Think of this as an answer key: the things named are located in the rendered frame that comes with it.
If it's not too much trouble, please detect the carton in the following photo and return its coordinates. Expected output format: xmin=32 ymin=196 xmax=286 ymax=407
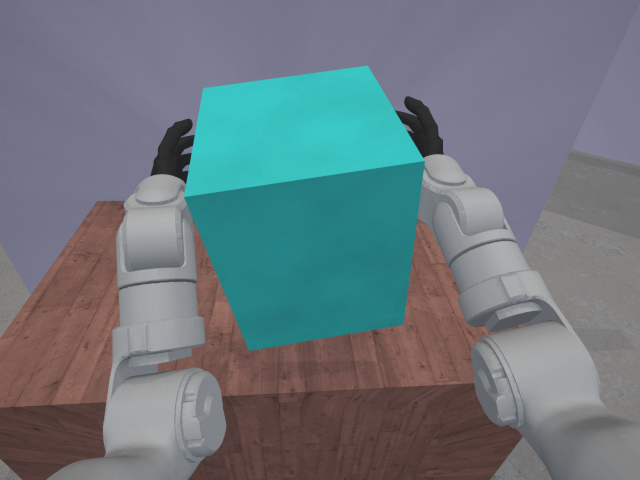
xmin=184 ymin=66 xmax=425 ymax=351

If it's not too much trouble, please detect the robot left hand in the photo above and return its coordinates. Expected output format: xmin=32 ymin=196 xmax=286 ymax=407
xmin=151 ymin=119 xmax=195 ymax=184

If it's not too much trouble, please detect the pedestal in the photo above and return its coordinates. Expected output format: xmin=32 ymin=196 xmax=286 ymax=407
xmin=0 ymin=201 xmax=524 ymax=480

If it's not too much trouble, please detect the robot right forearm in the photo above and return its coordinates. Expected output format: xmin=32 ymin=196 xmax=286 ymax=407
xmin=417 ymin=154 xmax=601 ymax=399

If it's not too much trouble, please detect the robot left forearm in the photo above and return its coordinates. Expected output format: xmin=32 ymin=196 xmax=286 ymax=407
xmin=103 ymin=174 xmax=206 ymax=451

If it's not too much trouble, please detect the right robot upper arm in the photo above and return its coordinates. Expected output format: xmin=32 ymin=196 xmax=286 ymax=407
xmin=471 ymin=320 xmax=640 ymax=480

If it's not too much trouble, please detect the robot right hand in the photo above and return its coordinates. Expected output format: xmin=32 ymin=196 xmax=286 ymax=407
xmin=395 ymin=96 xmax=444 ymax=158

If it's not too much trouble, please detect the left robot upper arm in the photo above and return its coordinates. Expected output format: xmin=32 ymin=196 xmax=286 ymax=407
xmin=46 ymin=367 xmax=226 ymax=480

